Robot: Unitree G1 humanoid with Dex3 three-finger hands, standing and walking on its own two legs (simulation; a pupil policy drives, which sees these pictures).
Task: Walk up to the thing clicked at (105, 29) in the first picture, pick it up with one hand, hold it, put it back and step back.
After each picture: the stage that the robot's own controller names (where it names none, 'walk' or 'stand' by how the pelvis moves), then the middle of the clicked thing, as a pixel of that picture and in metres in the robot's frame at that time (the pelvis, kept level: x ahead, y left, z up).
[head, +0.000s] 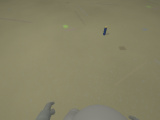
stand; (105, 30) +2.11 -0.33 -0.66
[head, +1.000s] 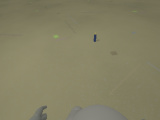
walk; (95, 37) +1.98 +0.08 -0.63
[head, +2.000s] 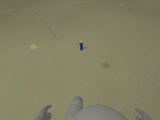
walk; (81, 45) +1.37 +0.33 -0.65
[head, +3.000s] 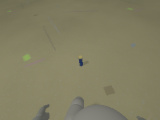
walk; (80, 61) +0.93 +0.26 -0.65
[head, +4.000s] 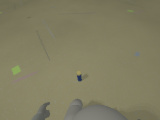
walk; (79, 76) +0.60 +0.21 -0.64
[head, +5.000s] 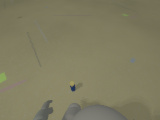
stand; (72, 86) +0.44 +0.24 -0.64
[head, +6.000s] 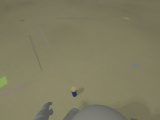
stand; (74, 91) +0.39 +0.20 -0.65
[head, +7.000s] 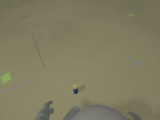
stand; (75, 89) +0.40 +0.20 -0.65
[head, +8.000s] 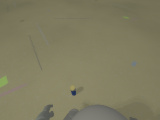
stand; (73, 90) +0.41 +0.23 -0.66
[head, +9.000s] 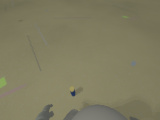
stand; (72, 91) +0.39 +0.23 -0.66
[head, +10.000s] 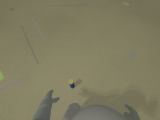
go down; (71, 84) +0.40 +0.23 -0.64
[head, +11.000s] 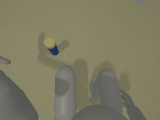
go down; (52, 48) +0.45 +0.31 -0.23
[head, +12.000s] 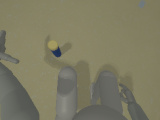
close in; (55, 50) +0.45 +0.30 -0.25
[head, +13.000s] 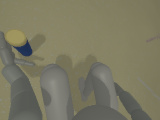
close in; (22, 46) +0.42 +0.35 -0.16
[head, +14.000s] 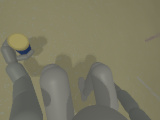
lift; (23, 47) +0.40 +0.34 -0.15
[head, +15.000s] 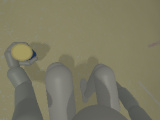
lift; (27, 53) +0.35 +0.35 -0.15
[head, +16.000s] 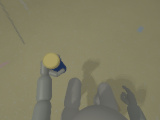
lift; (57, 65) +0.32 +0.23 +0.03
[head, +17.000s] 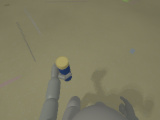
hold; (65, 70) +0.32 +0.19 +0.01
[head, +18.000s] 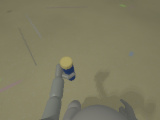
hold; (69, 70) +0.32 +0.17 +0.02
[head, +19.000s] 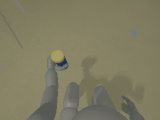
crouch; (61, 61) +0.38 +0.21 -0.04
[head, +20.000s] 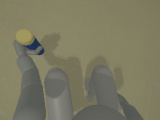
lower; (33, 45) +0.44 +0.32 -0.13
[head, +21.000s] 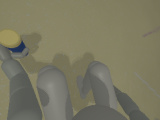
lower; (17, 46) +0.42 +0.35 -0.16
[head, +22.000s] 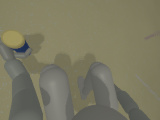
lower; (20, 46) +0.41 +0.35 -0.16
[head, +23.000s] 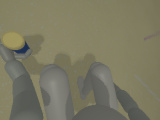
lower; (20, 47) +0.40 +0.35 -0.16
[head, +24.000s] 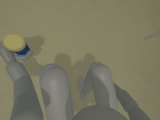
lower; (21, 48) +0.39 +0.35 -0.16
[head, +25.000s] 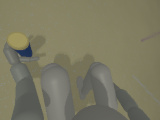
open; (23, 48) +0.39 +0.33 -0.16
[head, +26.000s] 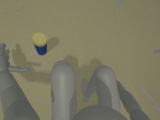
stand; (41, 46) +0.41 +0.32 -0.18
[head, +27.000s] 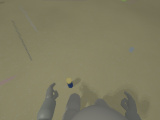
stand; (69, 83) +0.39 +0.22 -0.54
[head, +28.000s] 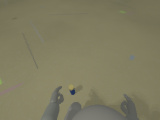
stand; (72, 90) +0.39 +0.23 -0.60
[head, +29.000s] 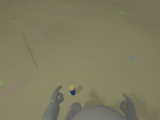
stand; (72, 90) +0.38 +0.22 -0.60
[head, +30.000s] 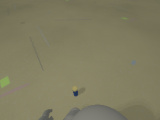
stand; (75, 91) +0.41 +0.21 -0.65
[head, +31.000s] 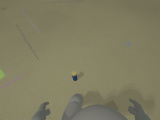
walk; (74, 76) +0.49 +0.23 -0.62
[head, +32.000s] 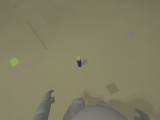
walk; (79, 61) +0.73 +0.23 -0.63
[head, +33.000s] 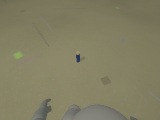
stand; (78, 57) +1.00 +0.25 -0.64
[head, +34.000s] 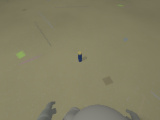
stand; (79, 56) +0.99 +0.22 -0.65
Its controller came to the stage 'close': yes
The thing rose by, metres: 0.67
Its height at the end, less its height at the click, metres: +0.00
